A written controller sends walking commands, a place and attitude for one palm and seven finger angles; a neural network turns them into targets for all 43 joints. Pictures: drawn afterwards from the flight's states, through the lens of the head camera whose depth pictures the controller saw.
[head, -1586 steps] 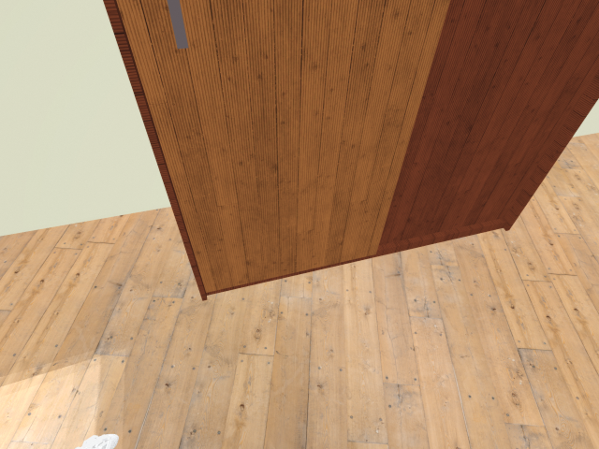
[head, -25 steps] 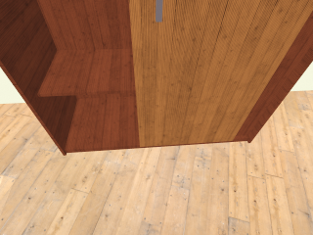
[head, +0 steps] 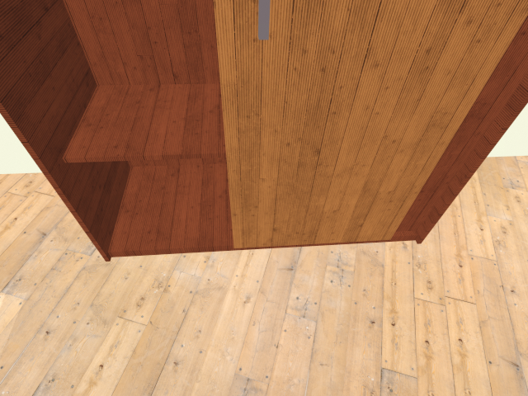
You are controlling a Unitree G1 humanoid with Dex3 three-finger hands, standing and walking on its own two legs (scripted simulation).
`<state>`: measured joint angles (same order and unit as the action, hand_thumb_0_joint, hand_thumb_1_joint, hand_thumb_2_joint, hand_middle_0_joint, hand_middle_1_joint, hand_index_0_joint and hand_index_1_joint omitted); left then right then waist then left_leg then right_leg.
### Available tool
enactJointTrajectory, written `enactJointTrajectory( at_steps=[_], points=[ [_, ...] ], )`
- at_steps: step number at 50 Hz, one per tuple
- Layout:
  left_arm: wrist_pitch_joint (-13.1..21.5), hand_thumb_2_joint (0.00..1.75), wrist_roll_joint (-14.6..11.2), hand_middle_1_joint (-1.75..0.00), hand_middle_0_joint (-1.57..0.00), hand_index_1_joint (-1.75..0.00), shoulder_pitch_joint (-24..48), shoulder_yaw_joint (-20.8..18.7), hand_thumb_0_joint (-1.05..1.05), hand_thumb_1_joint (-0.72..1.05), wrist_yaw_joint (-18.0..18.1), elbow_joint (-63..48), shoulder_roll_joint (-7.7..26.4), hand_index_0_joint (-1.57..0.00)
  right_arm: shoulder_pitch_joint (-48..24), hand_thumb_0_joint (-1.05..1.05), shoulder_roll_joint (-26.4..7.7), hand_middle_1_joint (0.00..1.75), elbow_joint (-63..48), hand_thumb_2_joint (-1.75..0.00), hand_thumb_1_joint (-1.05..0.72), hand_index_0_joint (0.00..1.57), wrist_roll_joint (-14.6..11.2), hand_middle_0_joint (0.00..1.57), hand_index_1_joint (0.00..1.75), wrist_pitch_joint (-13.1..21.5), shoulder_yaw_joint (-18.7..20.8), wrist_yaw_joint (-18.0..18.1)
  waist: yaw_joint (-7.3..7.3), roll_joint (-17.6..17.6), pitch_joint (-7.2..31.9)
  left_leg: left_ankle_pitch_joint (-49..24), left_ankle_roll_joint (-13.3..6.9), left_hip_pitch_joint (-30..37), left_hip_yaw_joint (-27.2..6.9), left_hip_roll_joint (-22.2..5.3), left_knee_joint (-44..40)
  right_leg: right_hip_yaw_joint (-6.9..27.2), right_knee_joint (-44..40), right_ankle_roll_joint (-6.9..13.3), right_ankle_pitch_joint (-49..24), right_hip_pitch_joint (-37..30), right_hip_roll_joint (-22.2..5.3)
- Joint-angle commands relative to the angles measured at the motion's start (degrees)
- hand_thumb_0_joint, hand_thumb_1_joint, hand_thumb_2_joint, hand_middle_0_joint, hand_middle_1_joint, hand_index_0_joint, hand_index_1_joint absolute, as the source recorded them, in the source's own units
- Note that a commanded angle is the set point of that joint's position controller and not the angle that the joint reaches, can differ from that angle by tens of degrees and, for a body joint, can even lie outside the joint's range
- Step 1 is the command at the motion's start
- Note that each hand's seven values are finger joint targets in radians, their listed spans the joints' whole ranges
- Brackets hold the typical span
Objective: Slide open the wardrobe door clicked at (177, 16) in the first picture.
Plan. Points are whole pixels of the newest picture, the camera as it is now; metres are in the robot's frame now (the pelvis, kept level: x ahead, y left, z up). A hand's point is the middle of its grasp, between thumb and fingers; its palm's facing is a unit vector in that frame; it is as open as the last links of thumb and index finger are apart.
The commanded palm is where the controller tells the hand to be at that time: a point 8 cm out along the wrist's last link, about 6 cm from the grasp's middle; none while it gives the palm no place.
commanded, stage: look to check the result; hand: left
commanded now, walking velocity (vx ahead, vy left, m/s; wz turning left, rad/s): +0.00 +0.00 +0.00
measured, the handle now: out of the picture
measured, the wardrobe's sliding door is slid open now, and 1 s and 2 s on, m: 0.53 0.53 0.53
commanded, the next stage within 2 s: stand and wait in 0.50 s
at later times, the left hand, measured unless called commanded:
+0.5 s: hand out of the picture +0.07 +0.22 -0.16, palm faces -0.01 -0.96 -0.29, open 7.3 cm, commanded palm none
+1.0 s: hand out of the picture +0.09 +0.22 -0.16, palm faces -0.01 -0.95 -0.30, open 7.3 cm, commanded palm none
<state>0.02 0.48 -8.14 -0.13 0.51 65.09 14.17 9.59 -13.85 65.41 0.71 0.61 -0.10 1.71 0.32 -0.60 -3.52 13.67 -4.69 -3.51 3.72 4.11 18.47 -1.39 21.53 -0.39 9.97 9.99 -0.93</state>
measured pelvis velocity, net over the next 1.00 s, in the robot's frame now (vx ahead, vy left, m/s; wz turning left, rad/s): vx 0.01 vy -0.02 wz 0.02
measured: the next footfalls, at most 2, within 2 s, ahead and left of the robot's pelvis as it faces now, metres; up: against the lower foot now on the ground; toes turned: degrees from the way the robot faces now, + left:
none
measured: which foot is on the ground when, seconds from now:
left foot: down 0.00-1.00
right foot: down 0.00-1.00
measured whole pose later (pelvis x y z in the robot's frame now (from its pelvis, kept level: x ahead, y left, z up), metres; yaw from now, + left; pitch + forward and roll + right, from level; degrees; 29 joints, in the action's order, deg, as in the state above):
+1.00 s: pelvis +0.01 -0.02 +0.00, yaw +1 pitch -1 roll +0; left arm 0.8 0.4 -5.0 0.1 -0.1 65.1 18.4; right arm 6.2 -18.1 65.1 0.6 0.6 -0.4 0.8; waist 0.4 -0.7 -2.8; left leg 12.0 -2.9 -1.6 2.1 2.7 14.6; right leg -3.0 17.3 1.2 8.7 7.6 0.4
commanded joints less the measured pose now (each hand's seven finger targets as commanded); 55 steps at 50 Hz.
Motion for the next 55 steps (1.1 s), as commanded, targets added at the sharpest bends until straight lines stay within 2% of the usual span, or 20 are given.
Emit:
enactJointTrajectory(
  at_steps=[1,4,11,14,19,22,29,35,42,46,52,55],
  points=[
    [1.2,0.90,0.2,-0.30,-0.20,-0.30,0.8,-1.5,0.00,0.90,0.7,-2.8,9.5,-0.20,0.0,0.00,-10.3,0.30,-2.3,-0.90,-0.90,0.20,0.2,0.20,0.30,0.9,1.6,0.3,0.03,1.3,2.5,-13.1,2.8,-2.7,-8.4,-11.0,-4.7,5.5,-2.1,2.5,-9.1,-3.1,-5.9],
    [1.4,0.90,0.3,-0.30,-0.20,-0.30,1.1,-1.7,0.00,0.90,0.6,-3.0,10.4,-0.20,-0.6,0.00,-11.2,0.30,-2.7,-0.90,-0.90,0.20,0.2,0.20,0.30,0.9,1.7,0.2,-0.02,-0.2,3.4,-12.8,2.5,-2.1,-8.3,-11.0,-4.5,5.7,-2.7,2.5,-9.9,-3.5,-6.0],
    [1.6,0.90,0.2,-0.30,-0.20,-0.30,2.6,-1.6,0.00,0.90,0.5,-3.2,11.8,-0.20,-2.0,0.00,-12.5,0.30,-2.7,-0.90,-0.90,0.20,0.2,0.20,0.30,0.9,1.7,0.0,0.06,1.1,4.2,-12.8,2.8,-1.6,-8.3,-11.1,-5.1,6.0,-3.3,2.7,-10.6,-4.3,-6.4],
    [1.9,0.90,0.3,-0.30,-0.20,-0.30,2.8,-1.7,0.00,0.90,0.5,-3.4,12.5,-0.20,-2.4,0.00,-13.2,0.30,-3.0,-0.90,-0.90,0.20,0.1,0.20,0.30,1.0,1.8,-0.1,0.03,0.0,4.5,-12.9,2.6,-1.4,-8.4,-11.1,-4.9,6.1,-3.8,2.8,-11.4,-4.6,-6.5],
    [2.0,0.90,0.2,-0.30,-0.20,-0.30,3.6,-1.8,0.00,0.90,0.4,-3.4,13.3,-0.20,-2.9,0.00,-14.0,0.30,-3.0,-0.90,-0.90,0.20,0.1,0.20,0.30,1.0,1.8,-0.2,0.13,0.2,5.0,-13.0,2.7,-1.2,-8.3,-11.2,-5.2,6.1,-4.2,2.9,-12.2,-5.3,-6.7],
    [1.9,0.90,0.1,-0.30,-0.20,-0.30,4.0,-1.6,0.00,0.90,0.3,-3.2,13.4,-0.20,-3.6,0.00,-14.3,0.30,-2.9,-0.90,-0.90,0.20,0.2,0.20,0.30,0.9,1.7,-0.2,0.09,1.2,3.9,-11.9,2.9,-1.7,-8.7,-11.3,-5.9,6.2,-4.7,2.9,-10.4,-4.9,-6.7],
    [2.2,0.90,0.2,-0.30,-0.20,-0.30,4.5,-1.8,0.00,0.90,0.3,-3.5,14.5,-0.20,-4.0,0.00,-15.3,0.30,-3.3,-0.90,-0.90,0.20,0.1,0.20,0.30,1.1,1.7,-0.4,0.05,0.4,5.4,-13.2,2.8,-1.0,-8.6,-11.3,-5.7,6.3,-5.0,3.0,-12.5,-6.1,-7.0],
    [2.3,0.90,0.1,-0.30,-0.20,-0.30,5.0,-1.7,0.00,0.90,0.3,-3.5,14.8,-0.20,-4.3,0.00,-15.6,0.30,-3.3,-0.90,-0.90,0.20,0.1,0.20,0.30,1.1,1.8,-0.4,0.23,0.4,6.3,-14.9,3.0,-0.1,-8.6,-11.5,-5.6,6.2,-4.9,3.1,-14.3,-6.7,-7.2],
    [2.1,0.90,0.1,-0.30,-0.20,-0.30,5.2,-1.7,0.00,0.90,0.3,-3.3,14.9,-0.20,-4.4,0.00,-15.9,0.30,-3.3,-0.90,-0.90,0.20,0.2,0.20,0.30,1.0,1.6,-0.3,0.17,1.0,5.5,-13.9,3.1,-0.6,-8.7,-11.6,-6.2,6.3,-5.4,3.1,-12.8,-6.5,-7.0],
    [2.2,0.90,0.1,-0.30,-0.20,-0.30,5.2,-1.7,0.00,0.90,0.3,-3.5,15.1,-0.20,-4.5,0.00,-16.2,0.30,-3.4,-0.90,-0.90,0.20,0.1,0.20,0.30,1.1,1.7,-0.3,0.11,1.1,6.5,-16.8,3.3,0.3,-8.5,-11.7,-5.9,5.9,-4.8,3.1,-14.9,-7.2,-7.1],
    [2.1,0.90,0.1,-0.30,-0.20,-0.30,5.5,-1.7,0.00,0.90,0.3,-3.5,15.2,-0.20,-4.7,0.00,-16.2,0.30,-3.3,-0.90,-0.90,0.20,0.1,0.20,0.30,1.0,1.7,-0.3,0.14,0.7,5.3,-15.3,3.3,-0.1,-8.7,-11.7,-6.3,6.1,-5.2,3.1,-13.6,-6.6,-6.9],
    [2.1,0.90,0.2,-0.30,-0.20,-0.30,5.4,-1.8,0.00,0.90,0.3,-3.6,15.3,-0.20,-4.7,0.00,-16.2,0.30,-3.3,-0.90,-0.90,0.20,0.1,0.20,0.30,1.1,1.7,-0.3,0.14,0.8,6.1,-15.1,3.2,0.2,-8.6,-11.7,-6.2,6.2,-5.4,3.1,-13.6,-7.0,-7.0]
  ],
)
